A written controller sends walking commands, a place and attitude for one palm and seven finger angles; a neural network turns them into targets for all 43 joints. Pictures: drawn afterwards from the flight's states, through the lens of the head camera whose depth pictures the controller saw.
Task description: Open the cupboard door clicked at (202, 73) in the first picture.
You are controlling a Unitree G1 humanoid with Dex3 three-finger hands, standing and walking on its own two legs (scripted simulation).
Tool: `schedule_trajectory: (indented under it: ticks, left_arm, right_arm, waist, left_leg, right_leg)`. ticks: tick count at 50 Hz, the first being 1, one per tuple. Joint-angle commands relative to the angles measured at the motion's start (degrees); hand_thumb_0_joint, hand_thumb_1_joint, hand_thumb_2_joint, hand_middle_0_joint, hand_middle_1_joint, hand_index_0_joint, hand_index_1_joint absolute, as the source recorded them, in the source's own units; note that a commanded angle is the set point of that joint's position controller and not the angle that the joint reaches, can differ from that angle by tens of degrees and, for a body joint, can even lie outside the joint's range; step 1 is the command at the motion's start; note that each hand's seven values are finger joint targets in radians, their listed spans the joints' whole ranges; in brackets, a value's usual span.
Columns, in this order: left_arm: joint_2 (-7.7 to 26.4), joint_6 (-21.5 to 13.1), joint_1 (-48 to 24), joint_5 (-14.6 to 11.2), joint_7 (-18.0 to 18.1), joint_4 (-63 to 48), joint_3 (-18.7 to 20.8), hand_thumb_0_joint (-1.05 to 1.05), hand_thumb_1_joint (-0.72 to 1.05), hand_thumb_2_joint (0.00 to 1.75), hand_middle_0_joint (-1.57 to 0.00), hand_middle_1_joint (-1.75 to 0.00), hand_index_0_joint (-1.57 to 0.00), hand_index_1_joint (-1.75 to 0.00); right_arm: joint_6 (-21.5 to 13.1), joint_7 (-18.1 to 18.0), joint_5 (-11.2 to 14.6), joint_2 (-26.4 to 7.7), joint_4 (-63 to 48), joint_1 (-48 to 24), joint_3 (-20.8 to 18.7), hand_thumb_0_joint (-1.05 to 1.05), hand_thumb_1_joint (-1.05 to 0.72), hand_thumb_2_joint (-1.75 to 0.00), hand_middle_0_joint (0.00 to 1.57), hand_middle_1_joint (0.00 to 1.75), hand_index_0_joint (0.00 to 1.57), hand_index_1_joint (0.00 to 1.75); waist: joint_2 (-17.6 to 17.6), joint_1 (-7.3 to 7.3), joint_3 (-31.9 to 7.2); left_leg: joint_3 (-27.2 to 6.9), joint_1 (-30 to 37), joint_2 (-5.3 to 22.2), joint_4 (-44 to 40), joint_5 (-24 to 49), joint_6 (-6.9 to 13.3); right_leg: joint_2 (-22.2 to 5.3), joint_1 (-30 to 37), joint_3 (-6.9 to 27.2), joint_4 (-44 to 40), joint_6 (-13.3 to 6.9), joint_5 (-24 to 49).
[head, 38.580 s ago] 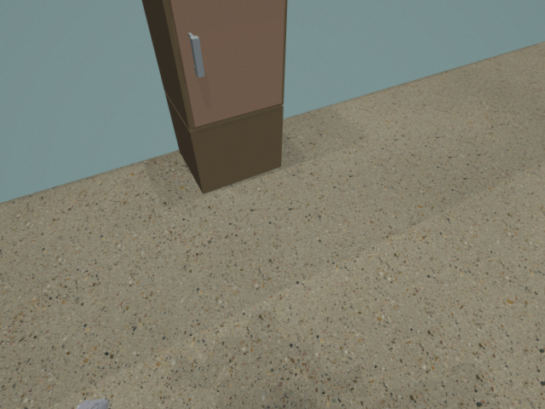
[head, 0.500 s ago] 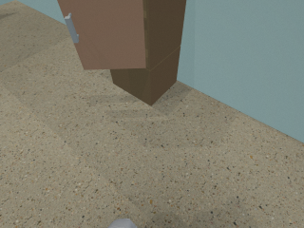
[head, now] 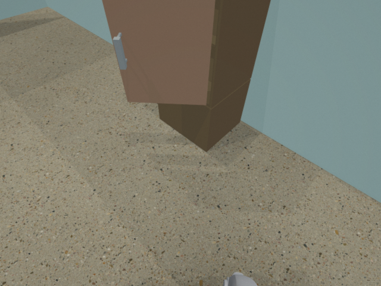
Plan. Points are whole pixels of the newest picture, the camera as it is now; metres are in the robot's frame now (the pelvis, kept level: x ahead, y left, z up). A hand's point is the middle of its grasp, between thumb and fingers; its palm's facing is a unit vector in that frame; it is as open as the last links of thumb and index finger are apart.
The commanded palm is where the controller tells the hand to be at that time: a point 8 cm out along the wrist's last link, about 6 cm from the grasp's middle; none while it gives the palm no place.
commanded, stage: take the last steps up to it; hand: left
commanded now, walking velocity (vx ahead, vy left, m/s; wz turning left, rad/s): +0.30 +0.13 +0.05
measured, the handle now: (121, 51) +1.00 +0.35 -0.04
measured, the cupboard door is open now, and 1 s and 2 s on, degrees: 40 40 40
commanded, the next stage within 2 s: come to a stop and stand still in 0.98 s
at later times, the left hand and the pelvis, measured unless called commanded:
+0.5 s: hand out of the picture +0.14 +0.19 -0.17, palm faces +0.15 -0.96 -0.22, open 7.2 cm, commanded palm none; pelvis +0.17 +0.01 +0.00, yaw +5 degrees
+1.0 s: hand (106, 181) +0.43 +0.29 -0.16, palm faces +0.04 -0.98 -0.20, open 7.4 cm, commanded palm none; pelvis +0.33 +0.10 +0.00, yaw +1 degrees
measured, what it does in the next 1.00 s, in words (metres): walks ahead: right foot, then left foot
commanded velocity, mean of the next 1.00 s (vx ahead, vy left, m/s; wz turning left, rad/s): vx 0.27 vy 0.10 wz -0.02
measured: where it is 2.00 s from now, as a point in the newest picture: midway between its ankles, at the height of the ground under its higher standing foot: (172, 249)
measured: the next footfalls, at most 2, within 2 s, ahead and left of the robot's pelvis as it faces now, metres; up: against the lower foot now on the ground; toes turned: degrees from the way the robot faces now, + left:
right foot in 0.14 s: +0.16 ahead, -0.12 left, +0.00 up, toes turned -7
left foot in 0.62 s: +0.34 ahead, +0.18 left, +0.00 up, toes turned +11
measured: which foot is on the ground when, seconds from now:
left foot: down 0.00-0.16, up 0.18-0.60, down 0.62-1.00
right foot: up 0.00-0.12, down 0.14-0.62, up 0.64-1.00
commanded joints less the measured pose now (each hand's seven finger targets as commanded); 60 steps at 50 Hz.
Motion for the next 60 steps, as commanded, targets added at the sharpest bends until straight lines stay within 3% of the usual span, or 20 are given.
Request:
schedule_trajectory:
  ticks: [1,4,6,7,8,9,11,14,27,29,30,31,32,37,46,52,53,55,57,60]
  left_arm:
    - [2.5,-2.3,-8.1,-0.1,0.0,-6.6,-0.2,0.0,0.9,0.9,-0.2,-0.3,-0.2,-0.3]
    - [2.2,-2.7,-6.0,-0.1,0.0,-6.3,0.1,0.0,0.9,0.9,-0.2,-0.3,-0.2,-0.3]
    - [5.7,-3.7,7.2,0.0,0.4,-2.5,1.3,0.0,0.9,0.9,-0.2,-0.3,-0.2,-0.3]
    - [11.0,-4.3,16.9,0.3,1.0,0.0,2.9,0.0,0.9,0.9,-0.2,-0.3,-0.2,-0.3]
    - [14.4,-3.9,20.4,-0.4,1.3,1.0,3.5,0.0,0.9,0.9,-0.2,-0.3,-0.2,-0.3]
    - [12.4,-3.9,16.3,-0.8,1.7,0.0,3.3,0.0,0.9,0.9,-0.2,-0.3,-0.2,-0.3]
    - [6.1,-4.0,8.4,-0.9,2.0,-1.3,1.7,0.0,0.9,0.9,-0.2,-0.3,-0.2,-0.3]
    - [2.4,-5.3,8.3,-0.5,1.9,-0.3,0.5,0.0,0.9,0.9,-0.2,-0.3,-0.2,-0.3]
    - [8.4,-5.0,11.5,0.3,1.6,3.5,1.8,0.0,0.9,0.9,-0.2,-0.3,-0.2,-0.3]
    - [7.5,-4.4,10.8,0.1,1.4,3.2,1.7,0.0,0.9,0.9,-0.2,-0.3,-0.2,-0.3]
    - [4.4,-4.1,12.9,-0.4,1.0,2.3,1.2,0.0,0.9,0.9,-0.2,-0.3,-0.2,-0.3]
    - [2.3,-4.3,10.3,-0.6,0.9,-0.4,0.4,0.0,0.9,0.9,-0.2,-0.3,-0.2,-0.3]
    - [2.4,-4.2,7.2,-0.5,1.4,-1.2,0.3,0.0,0.9,0.9,-0.2,-0.3,-0.2,-0.3]
    - [1.1,-2.5,9.9,0.1,0.3,1.9,0.6,0.0,0.9,0.9,-0.2,-0.3,-0.2,-0.3]
    - [0.4,-2.1,1.5,-0.1,0.3,-2.5,0.2,0.0,0.9,0.9,-0.2,-0.3,-0.2,-0.3]
    - [1.8,-3.0,4.1,0.0,0.6,-1.8,0.1,0.0,0.9,0.9,-0.2,-0.3,-0.2,-0.3]
    - [4.6,-3.6,8.9,0.0,0.9,-0.3,0.8,0.0,0.9,0.9,-0.2,-0.3,-0.2,-0.3]
    - [11.3,-4.0,17.5,-1.0,1.8,2.0,1.7,0.0,0.9,0.9,-0.2,-0.3,-0.2,-0.3]
    - [7.3,-3.9,8.4,-0.8,3.0,0.2,0.5,0.0,0.9,0.9,-0.2,-0.3,-0.2,-0.3]
    - [6.4,-3.3,2.5,-0.7,3.3,-1.2,0.0,0.0,0.9,0.9,-0.2,-0.3,-0.2,-0.3]
  right_arm:
    - [-1.0,-0.5,-0.5,-8.6,-0.2,6.5,-1.7,0.0,-0.9,-0.9,0.2,0.3,0.2,0.3]
    - [-0.9,-0.7,-0.5,-8.3,0.8,6.5,-1.6,0.0,-0.9,-0.9,0.2,0.3,0.2,0.3]
    - [-1.2,-0.5,0.3,-8.3,0.9,4.9,-1.7,0.0,-0.9,-0.9,0.2,0.3,0.2,0.3]
    - [-1.6,-0.1,1.0,-6.6,-0.5,5.5,-1.7,0.0,-0.9,-0.9,0.2,0.3,0.2,0.3]
    - [-1.3,-0.2,0.6,-6.9,-2.0,5.3,-2.0,0.0,-0.9,-0.9,0.2,0.3,0.2,0.3]
    - [-0.6,-0.1,0.1,-8.0,-1.7,2.2,-2.7,0.0,-0.9,-0.9,0.2,0.3,0.2,0.3]
    - [0.7,0.4,-0.3,-5.0,-1.9,-2.2,-2.7,0.0,-0.9,-0.9,0.2,0.3,0.2,0.3]
    - [2.1,1.2,-0.6,-2.4,-0.2,1.1,-2.2,0.0,-0.9,-0.9,0.2,0.3,0.2,0.3]
    - [0.5,3.3,-0.3,-4.5,-7.6,-12.5,-2.6,0.0,-0.9,-0.9,0.2,0.3,0.2,0.3]
    - [-0.3,2.4,-0.6,-8.4,-4.5,-1.9,-3.4,0.0,-0.9,-0.9,0.2,0.3,0.2,0.3]
    - [-0.7,1.5,-1.4,-14.7,-2.8,5.6,-4.9,0.0,-0.9,-0.9,0.2,0.3,0.2,0.3]
    - [-0.3,0.5,-1.1,-18.6,-2.3,10.3,-5.7,0.0,-0.9,-0.9,0.2,0.3,0.2,0.3]
    - [0.0,0.1,-1.1,-17.4,-2.4,7.4,-5.2,0.0,-0.9,-0.9,0.2,0.3,0.2,0.3]
    - [-1.6,-0.6,-0.5,-8.8,-5.4,-4.2,-2.5,0.0,-0.9,-0.9,0.2,0.3,0.2,0.3]
    - [-1.9,-0.5,-0.7,-7.8,-2.7,-0.1,-2.3,0.0,-0.9,-0.9,0.2,0.3,0.2,0.3]
    - [-1.0,-0.6,-0.5,-7.9,-0.2,1.1,-1.6,0.0,-0.9,-0.9,0.2,0.3,0.2,0.3]
    - [-1.1,-0.4,0.0,-6.7,-0.2,1.1,-1.4,0.0,-0.9,-0.9,0.2,0.3,0.2,0.3]
    - [-0.7,-0.3,0.5,-5.8,-2.1,0.1,-1.4,0.0,-0.9,-0.9,0.2,0.3,0.2,0.3]
    - [1.0,-1.1,0.8,-4.7,-1.5,-2.2,-1.3,0.0,-0.9,-0.9,0.2,0.3,0.2,0.3]
    - [3.0,-0.9,1.2,-2.2,0.5,0.4,-0.9,0.0,-0.9,-0.9,0.2,0.3,0.2,0.3]
  waist:
    - [5.0,-1.58,3.9]
    - [4.2,-0.09,2.7]
    - [-1.6,6.13,-3.0]
    - [-12.0,9.04,-9.2]
    - [-15.0,8.28,-10.8]
    - [-10.3,7.29,-6.9]
    - [-3.9,3.57,2.4]
    - [-7.8,0.65,2.1]
    - [-9.1,1.91,3.0]
    - [-2.2,-3.18,-2.0]
    - [11.5,-5.62,-8.2]
    - [18.7,-6.89,-9.5]
    - [13.7,-6.04,-8.4]
    - [6.8,1.08,-1.6]
    - [3.6,0.81,-0.1]
    - [1.6,2.83,-1.1]
    - [-1.1,4.59,-4.2]
    - [-12.0,6.7,-6.0]
    - [-9.9,2.96,-3.2]
    - [-7.6,0.0,-5.5]
  left_leg:
    - [-11.3,-0.1,17.1,-5.7,16.1,7.4]
    - [-9.4,-2.1,15.7,-0.6,21.1,5.8]
    - [-6.0,-10.8,10.9,14.9,22.3,2.1]
    - [-1.2,-25.1,4.8,30.7,6.4,-1.3]
    - [-1.6,-32.9,1.1,47.3,-19.4,-3.3]
    - [-6.8,-33.8,5.0,54.1,-15.8,-3.5]
    - [-8.0,-33.8,9.4,53.9,-4.7,-4.3]
    - [-4.8,-30.2,10.4,47.3,1.3,-6.6]
    - [2.0,-18.5,7.3,15.8,2.2,-5.8]
    - [3.7,-0.8,5.5,9.0,1.8,-4.7]
    - [-10.5,10.5,17.2,7.5,2.3,-0.8]
    - [-23.8,13.2,26.0,1.7,5.6,4.2]
    - [-23.9,7.4,27.6,-1.5,-1.3,6.1]
    - [-10.8,-8.3,20.9,-7.0,1.7,3.3]
    - [-4.8,-3.5,20.3,-6.9,16.5,6.2]
    - [-0.7,-7.0,16.0,6.3,18.8,1.3]
    - [1.5,-13.2,12.5,14.2,14.5,-1.3]
    - [3.5,-28.3,4.2,37.4,-22.3,-6.2]
    - [-4.5,-26.1,8.0,39.6,-18.4,-6.7]
    - [-2.8,-17.5,7.0,31.1,-12.6,-7.8]
  right_leg:
    - [1.3,-1.3,-1.3,-7.6,-0.8,-0.8]
    - [3.6,8.1,-2.8,-14.7,-1.9,0.0]
    - [2.6,30.4,0.0,-22.9,-3.6,4.9]
    - [-12.4,47.0,18.3,-26.9,-8.9,4.6]
    - [-24.5,48.4,33.7,-34.2,-15.0,8.8]
    - [-23.8,38.8,33.6,-37.0,-14.7,0.1]
    - [-18.1,23.9,19.6,-39.6,-10.5,-2.6]
    - [-12.5,18.9,6.2,-41.1,-7.4,8.8]
    - [-12.8,21.5,0.7,-35.5,-7.0,10.0]
    - [-8.0,16.0,-3.6,-20.1,-4.8,13.8]
    - [-1.2,6.2,-7.9,-3.9,-2.3,-0.6]
    - [3.5,-3.7,-5.5,12.3,-1.7,-19.8]
    - [2.0,-6.0,-0.6,20.6,-3.3,-19.4]
    - [-1.6,-3.1,2.4,19.7,-2.4,-3.2]
    - [-0.1,0.2,0.6,-3.9,-2.0,0.8]
    - [4.2,19.2,-2.8,-21.9,-3.3,5.5]
    - [0.8,30.4,2.6,-23.8,-5.1,11.8]
    - [-20.5,39.1,25.9,-31.9,-17.7,32.0]
    - [-16.6,29.5,17.5,-30.9,-16.3,45.0]
    - [-10.8,23.3,6.5,-29.6,-12.5,48.4]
